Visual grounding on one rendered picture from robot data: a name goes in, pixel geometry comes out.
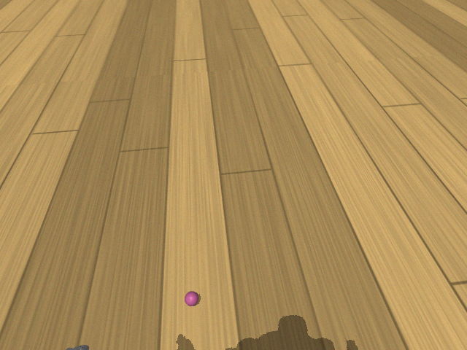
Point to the ball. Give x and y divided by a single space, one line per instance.
191 298

